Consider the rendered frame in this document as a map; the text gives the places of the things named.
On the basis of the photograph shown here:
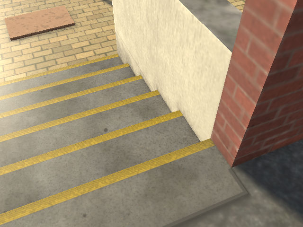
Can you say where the stairs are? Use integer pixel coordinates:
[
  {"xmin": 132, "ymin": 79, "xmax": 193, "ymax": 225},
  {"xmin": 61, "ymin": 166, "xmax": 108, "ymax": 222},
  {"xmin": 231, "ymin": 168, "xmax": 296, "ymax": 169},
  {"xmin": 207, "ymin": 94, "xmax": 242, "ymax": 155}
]
[{"xmin": 0, "ymin": 54, "xmax": 201, "ymax": 215}]

